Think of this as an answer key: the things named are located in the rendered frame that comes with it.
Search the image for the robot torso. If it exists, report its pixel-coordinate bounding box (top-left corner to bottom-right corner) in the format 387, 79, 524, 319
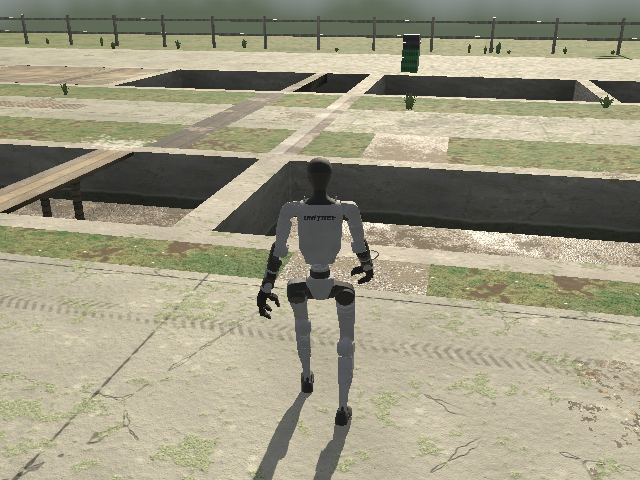
296, 196, 343, 300

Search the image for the left robot shin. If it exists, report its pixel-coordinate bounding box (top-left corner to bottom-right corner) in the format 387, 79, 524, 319
295, 319, 311, 381

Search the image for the robot right hand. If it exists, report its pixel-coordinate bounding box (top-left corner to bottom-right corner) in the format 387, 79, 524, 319
351, 266, 374, 284

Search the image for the robot left hand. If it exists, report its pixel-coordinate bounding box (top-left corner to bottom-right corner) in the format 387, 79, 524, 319
257, 289, 280, 319

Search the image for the robot right upper arm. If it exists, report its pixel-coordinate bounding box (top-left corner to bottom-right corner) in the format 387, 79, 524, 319
340, 201, 367, 254

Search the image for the right robot forearm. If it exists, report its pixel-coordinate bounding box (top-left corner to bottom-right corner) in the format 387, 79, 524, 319
356, 238, 373, 271

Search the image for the robot left upper arm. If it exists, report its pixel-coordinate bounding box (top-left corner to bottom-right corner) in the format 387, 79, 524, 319
273, 201, 299, 258

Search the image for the left robot forearm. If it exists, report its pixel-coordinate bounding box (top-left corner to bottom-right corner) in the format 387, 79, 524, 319
260, 242, 282, 293

